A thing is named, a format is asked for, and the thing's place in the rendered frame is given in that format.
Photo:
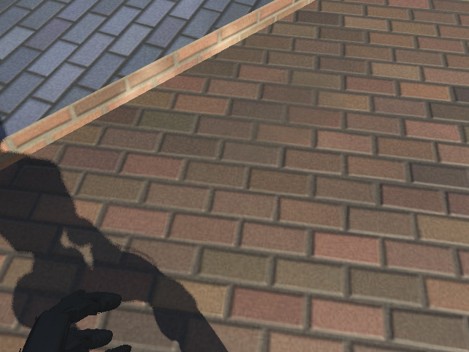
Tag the left robot hand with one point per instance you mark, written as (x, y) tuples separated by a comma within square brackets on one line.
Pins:
[(51, 331)]

